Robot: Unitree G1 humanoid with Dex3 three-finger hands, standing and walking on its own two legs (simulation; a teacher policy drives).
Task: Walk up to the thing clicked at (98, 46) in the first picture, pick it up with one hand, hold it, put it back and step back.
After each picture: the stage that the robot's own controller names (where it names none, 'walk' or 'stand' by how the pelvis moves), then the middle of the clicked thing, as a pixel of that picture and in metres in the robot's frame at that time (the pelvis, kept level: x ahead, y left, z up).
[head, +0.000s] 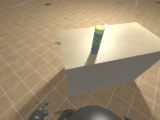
stand; (96, 41) +0.60 -0.02 +0.09
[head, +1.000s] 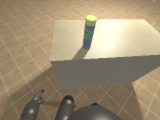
walk; (88, 34) +0.57 +0.04 +0.13
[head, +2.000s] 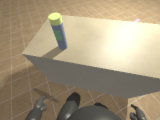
walk; (59, 34) +0.50 +0.26 +0.13
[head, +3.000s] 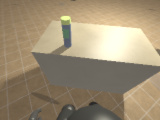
stand; (67, 33) +0.61 +0.19 +0.12
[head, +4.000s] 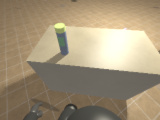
stand; (62, 41) +0.52 +0.23 +0.11
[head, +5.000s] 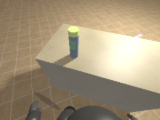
stand; (73, 44) +0.49 +0.15 +0.10
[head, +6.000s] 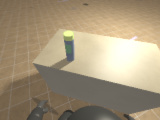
stand; (69, 47) +0.48 +0.18 +0.09
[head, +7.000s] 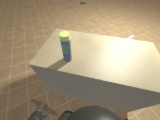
stand; (66, 48) +0.47 +0.20 +0.09
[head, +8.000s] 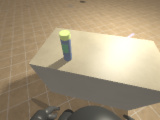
stand; (66, 47) +0.48 +0.20 +0.09
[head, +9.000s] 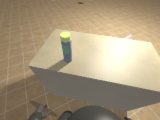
stand; (67, 49) +0.47 +0.19 +0.09
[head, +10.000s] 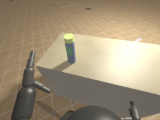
rise first; (70, 50) +0.47 +0.20 +0.09
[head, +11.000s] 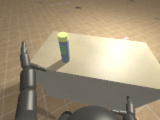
go down; (64, 49) +0.48 +0.20 +0.10
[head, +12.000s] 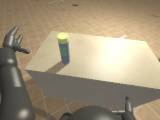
go down; (64, 50) +0.47 +0.18 +0.09
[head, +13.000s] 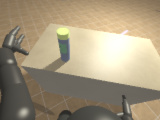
go down; (64, 47) +0.46 +0.18 +0.10
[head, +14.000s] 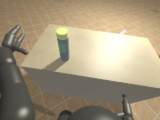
go down; (63, 46) +0.46 +0.18 +0.10
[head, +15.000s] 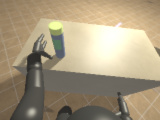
close in; (58, 43) +0.47 +0.19 +0.11
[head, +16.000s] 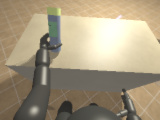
lift; (54, 31) +0.53 +0.20 +0.14
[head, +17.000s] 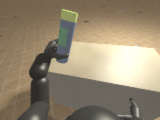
lift; (65, 39) +0.32 +0.15 +0.33
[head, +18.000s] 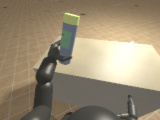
hold; (67, 41) +0.35 +0.14 +0.29
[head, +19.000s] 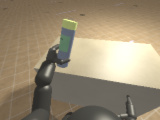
hold; (65, 45) +0.35 +0.15 +0.26
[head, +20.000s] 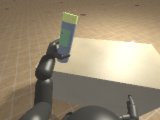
hold; (66, 40) +0.36 +0.15 +0.29
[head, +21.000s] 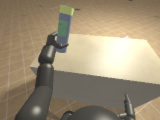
crouch; (63, 31) +0.45 +0.17 +0.27
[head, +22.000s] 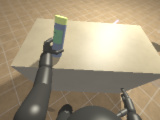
lower; (58, 38) +0.50 +0.18 +0.13
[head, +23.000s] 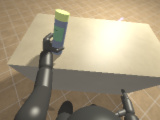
lower; (59, 35) +0.49 +0.18 +0.15
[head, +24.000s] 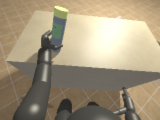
lower; (58, 32) +0.51 +0.18 +0.15
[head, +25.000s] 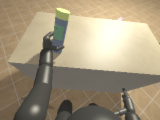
lower; (59, 33) +0.50 +0.17 +0.15
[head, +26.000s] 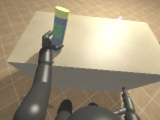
loosen; (59, 32) +0.51 +0.18 +0.15
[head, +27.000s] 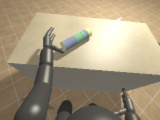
withdraw; (77, 38) +0.57 +0.07 +0.05
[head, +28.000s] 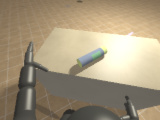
sink last; (92, 56) +0.48 +0.00 +0.03
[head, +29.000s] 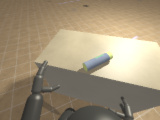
stand; (98, 60) +0.47 -0.03 +0.01
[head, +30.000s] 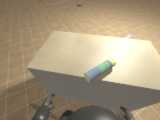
stand; (100, 69) +0.39 -0.07 +0.01
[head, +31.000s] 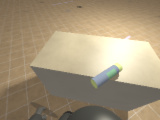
stand; (107, 74) +0.36 -0.12 +0.00
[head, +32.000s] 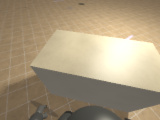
stand; (97, 115) +0.18 -0.19 -0.68
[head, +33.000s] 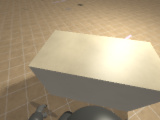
stand; out of the picture +0.05 -0.30 -0.75
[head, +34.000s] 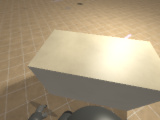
stand; out of the picture +0.04 -0.37 -0.75
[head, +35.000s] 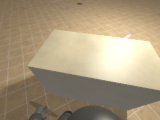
stand; out of the picture +0.04 -0.44 -0.75
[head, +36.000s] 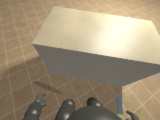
walk; (119, 106) +0.20 -0.54 -0.73
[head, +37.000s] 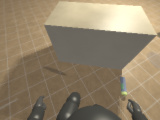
walk; (123, 85) +0.54 -0.52 -0.72
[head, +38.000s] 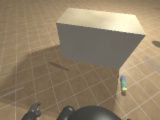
stand; (123, 83) +0.68 -0.61 -0.73
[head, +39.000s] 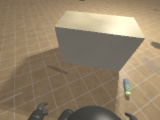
stand; (126, 86) +0.64 -0.67 -0.75
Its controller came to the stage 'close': yes
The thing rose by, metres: 0.23
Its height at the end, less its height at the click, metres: -0.84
